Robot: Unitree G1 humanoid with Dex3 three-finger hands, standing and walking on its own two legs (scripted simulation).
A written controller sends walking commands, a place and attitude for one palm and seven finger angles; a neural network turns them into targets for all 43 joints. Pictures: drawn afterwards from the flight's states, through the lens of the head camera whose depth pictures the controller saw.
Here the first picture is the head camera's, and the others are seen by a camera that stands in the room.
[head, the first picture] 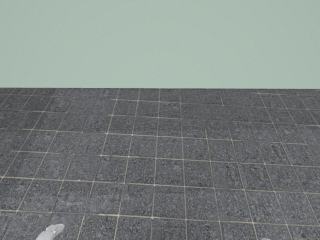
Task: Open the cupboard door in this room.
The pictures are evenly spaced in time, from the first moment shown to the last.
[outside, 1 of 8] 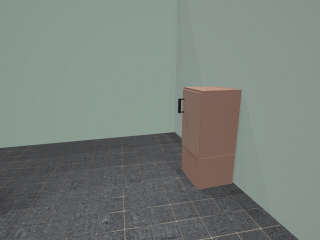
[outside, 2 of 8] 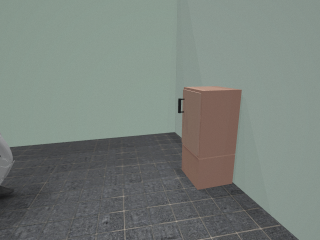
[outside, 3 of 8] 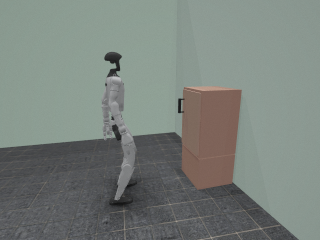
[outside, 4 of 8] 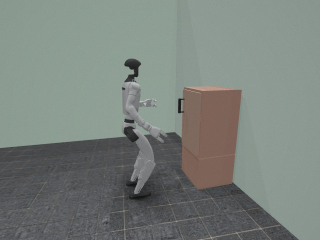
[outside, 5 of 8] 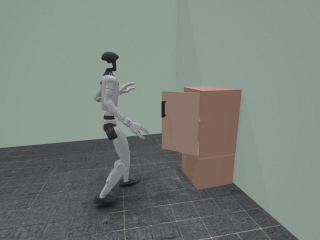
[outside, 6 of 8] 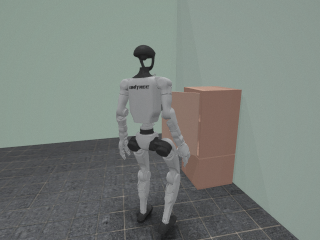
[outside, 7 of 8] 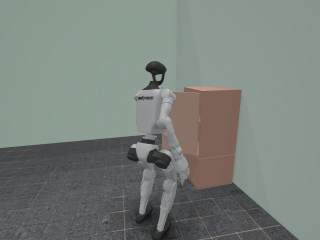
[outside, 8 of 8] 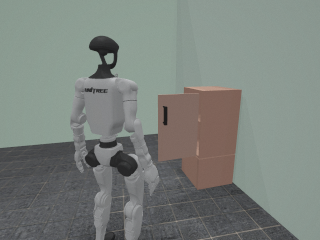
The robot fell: no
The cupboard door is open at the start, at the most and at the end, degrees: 0 93 93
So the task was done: yes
